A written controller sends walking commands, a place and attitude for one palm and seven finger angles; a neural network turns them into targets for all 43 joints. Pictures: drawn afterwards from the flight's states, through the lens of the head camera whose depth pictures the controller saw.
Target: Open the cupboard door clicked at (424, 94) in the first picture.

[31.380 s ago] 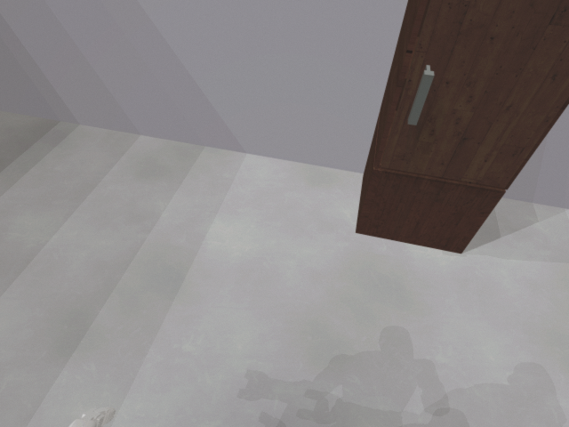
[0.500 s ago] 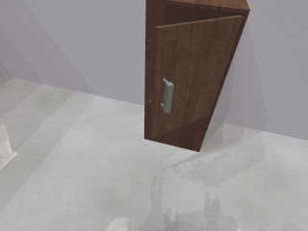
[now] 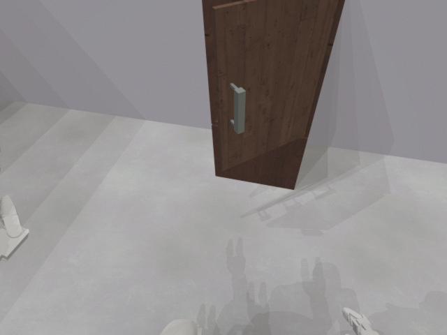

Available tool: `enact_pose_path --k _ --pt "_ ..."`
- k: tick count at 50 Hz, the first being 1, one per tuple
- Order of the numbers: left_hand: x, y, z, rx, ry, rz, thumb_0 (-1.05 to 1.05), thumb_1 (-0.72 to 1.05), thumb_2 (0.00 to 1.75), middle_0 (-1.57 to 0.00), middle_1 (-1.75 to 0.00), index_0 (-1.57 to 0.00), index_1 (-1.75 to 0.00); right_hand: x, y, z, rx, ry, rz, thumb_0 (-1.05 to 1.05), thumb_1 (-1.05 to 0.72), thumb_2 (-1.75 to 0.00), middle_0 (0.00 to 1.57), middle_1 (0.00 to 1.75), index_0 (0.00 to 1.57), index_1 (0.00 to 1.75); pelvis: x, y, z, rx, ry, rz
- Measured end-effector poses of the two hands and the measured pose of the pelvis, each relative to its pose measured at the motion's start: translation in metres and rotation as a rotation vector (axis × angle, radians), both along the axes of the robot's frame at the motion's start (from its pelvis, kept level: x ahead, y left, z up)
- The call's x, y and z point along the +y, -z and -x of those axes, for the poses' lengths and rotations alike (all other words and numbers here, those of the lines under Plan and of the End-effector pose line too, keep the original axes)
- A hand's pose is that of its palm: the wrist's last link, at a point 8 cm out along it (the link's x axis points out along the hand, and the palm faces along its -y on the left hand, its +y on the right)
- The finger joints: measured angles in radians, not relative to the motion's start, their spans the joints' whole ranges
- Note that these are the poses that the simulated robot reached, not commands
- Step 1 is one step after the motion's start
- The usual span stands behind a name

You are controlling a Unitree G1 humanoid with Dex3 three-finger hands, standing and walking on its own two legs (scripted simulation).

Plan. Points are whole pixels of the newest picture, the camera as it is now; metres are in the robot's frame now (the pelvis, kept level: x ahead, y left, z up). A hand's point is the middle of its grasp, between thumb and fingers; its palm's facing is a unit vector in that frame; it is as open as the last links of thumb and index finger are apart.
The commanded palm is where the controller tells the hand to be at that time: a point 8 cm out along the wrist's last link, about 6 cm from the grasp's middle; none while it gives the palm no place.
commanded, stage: stop stepping back and stand still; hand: left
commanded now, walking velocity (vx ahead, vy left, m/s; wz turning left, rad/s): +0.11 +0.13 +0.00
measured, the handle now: (235, 108) +0.77 +0.03 -0.03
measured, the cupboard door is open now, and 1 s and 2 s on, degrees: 43 43 43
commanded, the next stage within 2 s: let the arm hang, fingers relaxed in 0.06 s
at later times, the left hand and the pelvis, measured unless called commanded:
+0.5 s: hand out of the picture +0.10 +0.19 -0.16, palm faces +0.09 -0.98 -0.17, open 6.8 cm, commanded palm none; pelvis +0.03 +0.01 +0.00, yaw +3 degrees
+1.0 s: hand out of the picture +0.06 +0.23 -0.15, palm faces +0.03 -0.97 -0.24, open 7.4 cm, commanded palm none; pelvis +0.04 +0.04 +0.02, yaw +1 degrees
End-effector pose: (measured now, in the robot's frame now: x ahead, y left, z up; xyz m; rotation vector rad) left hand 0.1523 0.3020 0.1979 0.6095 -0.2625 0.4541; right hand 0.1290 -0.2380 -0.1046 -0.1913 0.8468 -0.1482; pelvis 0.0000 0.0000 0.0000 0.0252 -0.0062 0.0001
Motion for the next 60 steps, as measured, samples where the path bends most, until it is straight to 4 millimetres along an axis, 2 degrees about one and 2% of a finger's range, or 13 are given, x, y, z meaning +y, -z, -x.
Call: enact_pose_path --k 5,9,11,13,15,17,19,22,29,36,41,49,60 --pt "-0.004 0.014 -0.011 0.072 0.018 0.065 0.02 0.89 0.9 -0.21 -0.3 -0.21 -0.3 -0.008 -0.02 -0.001 -0.025 0.038 0.05 0.01 -0.9 -0.9 0.21 0.3 0.2 0.29 0.004 -0.011 -0.008 0.013 0.001 -0.023" --pt "-0.002 0.02 -0.028 0.047 0.088 0.04 0.02 0.89 0.9 -0.21 -0.3 -0.21 -0.3 -0.01 -0.024 -0.014 -0.089 0.03 0.095 0.01 -0.9 -0.9 0.2 0.3 0.2 0.29 0.013 0.0 -0.014 0.017 -0.011 0.019" --pt "0.003 0.06 -0.048 0.199 0.08 0.118 0.01 0.89 0.9 -0.2 -0.3 -0.21 -0.3 -0.009 -0.014 -0.019 -0.044 -0.01 0.07 0.01 -0.91 -0.9 0.2 0.3 0.2 0.29 0.017 0.002 -0.013 0.027 -0.028 0.013" --pt "0.001 0.119 -0.06 0.423 0.036 0.259 0.01 0.89 0.9 -0.2 -0.3 -0.2 -0.3 -0.005 -0.003 -0.019 0.01 -0.04 0.047 0.01 -0.91 -0.9 0.2 0.3 0.2 0.29 0.018 0.003 -0.013 0.032 -0.047 0.012" --pt "-0.012 0.181 -0.055 0.657 0.005 0.383 0.01 0.9 0.9 -0.2 -0.3 -0.2 -0.3 0.0 0.007 -0.017 0.054 -0.057 0.019 0.01 -0.91 -0.9 0.2 0.3 0.2 0.29 0.016 0.005 -0.013 0.026 -0.05 0.003" --pt "-0.033 0.24 -0.036 0.866 0.003 0.464 0.01 0.9 0.9 -0.19 -0.3 -0.19 -0.3 0.005 0.018 -0.013 0.09 -0.054 -0.013 0.01 -0.91 -0.9 0.2 0.3 0.2 0.29 0.01 0.011 -0.016 0.018 -0.037 -0.026" --pt "-0.058 0.286 -0.002 1.086 0.006 0.546 0.01 0.91 0.9 -0.19 -0.3 -0.19 -0.3 0.009 0.026 -0.004 0.145 -0.033 -0.04 0.01 -0.91 -0.9 0.2 0.3 0.2 0.29 0.01 0.011 -0.018 -0.001 -0.039 -0.011" --pt "-0.083 0.322 0.051 1.297 -0.042 0.693 0.0 0.93 0.9 -0.2 -0.3 -0.2 -0.3 0.018 0.032 0.018 0.26 -0.003 -0.051 0.0 -0.91 -0.9 0.2 0.3 0.2 0.29 0.013 0.006 -0.023 -0.009 -0.04 0.024" --pt "-0.045 0.326 0.093 1.418 -0.214 0.716 -0.05 0.99 0.9 -0.21 -0.3 -0.21 -0.3 0.028 0.028 0.076 0.511 0.022 -0.028 0.0 -0.93 -0.9 0.2 0.3 0.2 0.29 0.019 -0.008 -0.03 -0.002 -0.04 0.031" --pt "-0.021 0.319 0.117 1.529 -0.292 0.675 -0.01 0.94 0.9 -0.2 -0.3 -0.2 -0.3 0.036 0.029 0.099 0.589 0.055 -0.044 0.0 -0.92 -0.9 0.2 0.3 0.2 0.29 0.027 -0.014 -0.034 -0.001 -0.034 0.027" --pt "-0.017 0.317 0.115 1.536 -0.295 0.669 0.0 0.92 0.9 -0.2 -0.3 -0.2 -0.3 0.042 0.031 0.098 0.588 0.056 -0.055 0.0 -0.91 -0.9 0.2 0.3 0.2 0.29 0.032 -0.015 -0.036 -0.008 -0.03 0.024" --pt "-0.025 0.319 0.097 1.499 -0.242 0.678 0.01 0.91 0.9 -0.2 -0.3 -0.2 -0.3 0.049 0.032 0.08 0.53 0.05 -0.065 0.0 -0.91 -0.9 0.2 0.3 0.2 0.29 0.036 -0.015 -0.036 -0.018 -0.024 0.021" --pt "-0.033 0.321 0.084 1.475 -0.199 0.689 0.01 0.91 0.9 -0.2 -0.3 -0.2 -0.3 0.045 0.028 0.07 0.498 0.055 -0.052 0.0 -0.91 -0.9 0.2 0.3 0.2 0.29 0.037 -0.016 -0.036 -0.018 -0.021 0.023"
